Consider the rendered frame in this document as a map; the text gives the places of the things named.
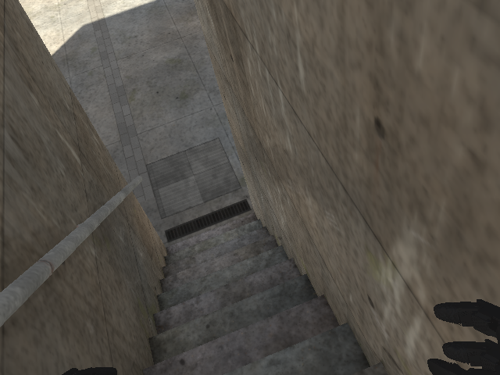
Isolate stairs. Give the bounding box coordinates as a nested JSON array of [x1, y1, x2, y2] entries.
[[143, 213, 388, 375]]

